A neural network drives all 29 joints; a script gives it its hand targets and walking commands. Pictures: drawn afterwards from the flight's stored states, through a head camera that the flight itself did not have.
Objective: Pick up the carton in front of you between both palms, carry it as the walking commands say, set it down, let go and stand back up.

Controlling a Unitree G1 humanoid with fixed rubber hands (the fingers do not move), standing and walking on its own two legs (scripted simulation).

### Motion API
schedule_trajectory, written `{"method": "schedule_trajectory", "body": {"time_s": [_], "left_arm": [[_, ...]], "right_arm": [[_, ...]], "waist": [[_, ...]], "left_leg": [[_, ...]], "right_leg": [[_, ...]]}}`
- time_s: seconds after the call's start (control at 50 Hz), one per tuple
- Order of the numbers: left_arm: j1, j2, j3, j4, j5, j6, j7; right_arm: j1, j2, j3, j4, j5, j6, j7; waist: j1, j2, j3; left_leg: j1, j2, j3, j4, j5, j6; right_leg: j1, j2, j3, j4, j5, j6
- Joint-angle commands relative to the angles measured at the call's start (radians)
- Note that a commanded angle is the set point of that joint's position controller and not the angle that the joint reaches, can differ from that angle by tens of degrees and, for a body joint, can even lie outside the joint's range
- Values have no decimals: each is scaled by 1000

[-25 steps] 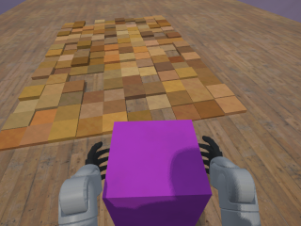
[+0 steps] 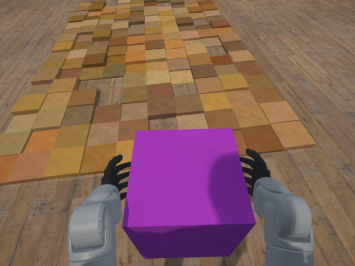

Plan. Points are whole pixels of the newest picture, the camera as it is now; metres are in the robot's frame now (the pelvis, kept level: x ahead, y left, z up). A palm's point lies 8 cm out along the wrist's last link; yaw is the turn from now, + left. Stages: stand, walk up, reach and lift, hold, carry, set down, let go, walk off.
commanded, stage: carry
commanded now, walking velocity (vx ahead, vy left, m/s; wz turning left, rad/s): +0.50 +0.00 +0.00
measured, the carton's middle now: (185, 197) +0.29 +0.01 +0.01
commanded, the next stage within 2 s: none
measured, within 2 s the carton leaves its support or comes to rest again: neither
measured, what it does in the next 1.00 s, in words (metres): walks ahead: left foot, then right foot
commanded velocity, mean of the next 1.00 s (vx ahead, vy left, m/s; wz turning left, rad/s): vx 0.50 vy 0.00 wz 0.00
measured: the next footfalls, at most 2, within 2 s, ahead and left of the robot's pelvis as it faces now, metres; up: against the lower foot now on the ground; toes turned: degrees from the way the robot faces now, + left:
left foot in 0.20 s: +0.33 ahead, +0.12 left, +0.00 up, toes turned +11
right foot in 0.66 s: +0.64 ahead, -0.11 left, +0.00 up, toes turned -14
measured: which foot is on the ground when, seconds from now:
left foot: up 0.00-0.18, down 0.20-0.68, up 0.70-1.00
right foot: down 0.00-0.22, up 0.24-0.64, down 0.66-1.00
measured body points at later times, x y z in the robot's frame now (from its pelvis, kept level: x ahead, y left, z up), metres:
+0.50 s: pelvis +0.35 +0.03 +0.00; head +0.36 +0.04 +0.45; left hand +0.64 +0.16 +0.06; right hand +0.61 -0.14 +0.07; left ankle +0.29 +0.11 -0.75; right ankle +0.43 -0.12 -0.70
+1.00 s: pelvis +0.69 -0.02 +0.00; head +0.71 -0.04 +0.45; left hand +0.98 +0.12 +0.09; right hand +0.98 -0.18 +0.08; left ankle +0.80 +0.12 -0.70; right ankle +0.61 -0.10 -0.75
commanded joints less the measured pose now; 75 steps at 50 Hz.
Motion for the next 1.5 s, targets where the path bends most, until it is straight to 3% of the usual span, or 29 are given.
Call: {"method": "schedule_trajectory", "body": {"time_s": [0.0,0.1,0.16,0.18,0.2,0.22,0.28,0.3,0.44,0.54,0.62,0.64,0.66,0.68,0.7,0.76,0.84,0.92,1.02,1.08,1.1,1.12,1.14,1.16,1.2,1.22,1.36,1.44,1.48], "left_arm": [[-465,-891,-736,-73,-418,2,-264],[-419,-857,-712,-43,-386,18,-263],[-439,-844,-711,-46,-381,25,-260],[-446,-834,-712,-44,-379,26,-259],[-476,-843,-725,-66,-388,34,-257],[-488,-838,-731,-68,-390,34,-259],[-500,-934,-745,-37,-392,-1,-262],[-491,-959,-748,-33,-392,-13,-261],[-388,-960,-758,-38,-345,-58,-227],[-413,-888,-758,-107,-370,-24,-223],[-405,-829,-732,-90,-379,17,-233],[-402,-816,-720,-78,-378,25,-236],[-409,-791,-702,-62,-369,30,-240],[-396,-804,-698,-28,-369,28,-242],[-415,-830,-703,-47,-383,30,-245],[-502,-925,-727,-80,-409,13,-251],[-498,-933,-736,-108,-425,3,-259],[-452,-883,-719,-105,-413,14,-261],[-522,-803,-696,-170,-408,43,-244],[-606,-722,-685,-197,-410,77,-221],[-642,-700,-691,-203,-415,92,-212],[-698,-679,-690,-230,-424,108,-206],[-755,-662,-685,-235,-433,124,-204],[-782,-677,-677,-184,-433,129,-201],[-814,-706,-651,-128,-430,133,-196],[-853,-715,-648,-108,-429,134,-192],[-1071,-720,-594,108,-394,137,-161],[-1209,-737,-538,242,-413,138,-170],[-1269,-755,-500,333,-424,133,-180]], "right_arm": [[-395,894,717,-35,358,-9,229],[-393,865,716,-39,369,13,240],[-392,858,704,-23,380,20,251],[-389,853,697,-15,381,21,255],[-389,839,684,15,364,15,260],[-369,875,694,41,377,8,262],[-437,958,725,-11,412,-16,267],[-456,975,737,-27,421,-25,269],[-391,932,754,-59,439,-48,290],[-366,849,724,-90,417,-22,276],[-364,791,703,-83,390,15,261],[-375,774,700,-81,387,24,258],[-404,772,704,-92,391,37,256],[-431,772,712,-106,399,46,257],[-445,799,715,-82,401,44,258],[-482,882,725,-80,409,20,261],[-453,924,737,-81,394,-4,245],[-414,891,731,-85,376,3,231],[-520,814,728,-175,412,39,229],[-586,732,696,-189,425,74,223],[-613,691,674,-170,420,83,221],[-618,674,659,-129,409,84,218],[-604,675,652,-107,416,91,214],[-669,672,652,-126,438,103,211],[-765,701,665,-135,465,117,206],[-825,715,671,-133,477,119,208],[-1090,744,636,100,534,125,224],[-1203,771,572,259,523,123,214],[-1266,790,542,339,511,118,204]], "waist": [[-12,-120,-222],[-6,-156,-129],[-35,-124,-209],[-55,-67,-275],[-68,175,-376],[-64,317,-366],[-57,45,-329],[-48,34,-323],[-47,134,-235],[-54,154,-144],[-27,130,-194],[-11,81,-260],[2,-125,-344],[16,-347,-367],[1,-261,-335],[-15,-48,-315],[-17,-117,-294],[-15,-139,-228],[-5,-163,-133],[-35,-129,-197],[-49,-65,-273],[-98,125,-373],[-127,341,-420],[-106,281,-406],[-113,62,-393],[-101,48,-380],[-78,144,-297],[-59,139,-261],[-7,81,-284]], "left_leg": [[-49,-19,42,-181,81,1],[53,-49,114,-340,180,28],[400,-130,204,-399,96,45],[630,-49,97,-392,32,54],[867,249,-382,-490,-173,196],[918,333,-644,-644,-73,253],[776,283,-362,-581,225,189],[719,259,-287,-603,201,152],[686,170,-32,-659,259,119],[696,143,48,-643,357,98],[652,93,147,-359,550,46],[526,62,150,-181,452,21],[268,-5,121,113,181,-25],[9,-120,45,350,-237,-46],[-84,-73,-63,479,-268,-9],[-47,33,-116,365,-116,25],[-11,20,-47,150,-31,8],[-33,-3,28,-102,66,-11],[16,-37,87,-297,137,17],[317,-109,178,-374,72,42],[580,-101,147,-324,47,72],[813,59,-170,-379,-125,177],[907,216,-494,-536,-51,257],[919,267,-525,-540,168,271],[852,249,-372,-455,342,221],[800,229,-320,-475,265,183],[601,155,-85,-547,81,167],[563,132,-20,-482,108,119],[533,95,50,-302,229,83]], "right_leg": [[286,-230,171,-100,332,-72],[287,-208,96,-67,440,-41],[190,-156,-6,218,607,10],[25,-136,8,397,432,37],[-269,-40,40,733,185,91],[-475,54,115,911,-226,91],[-525,-89,245,968,-132,32],[-488,-107,245,888,-80,32],[-470,-70,114,469,84,66],[-393,-26,26,239,205,48],[-75,51,-57,142,154,20],[138,19,-8,155,85,19],[359,-251,405,81,-78,-75],[479,-395,760,-73,-40,-190],[467,-401,696,-64,107,-193],[289,-327,430,-39,290,-98],[240,-274,265,-112,204,-71],[274,-227,161,-115,309,-72],[293,-218,113,-91,393,-61],[214,-171,21,133,487,-16],[53,-128,15,286,544,13],[-190,-62,24,579,446,65],[-385,51,58,877,-31,92],[-512,52,183,1050,-255,63],[-575,-40,278,1025,-191,12],[-557,-63,282,932,-149,7],[-419,-51,180,443,44,38],[-288,-16,118,270,144,19],[-102,22,49,187,194,9]]}}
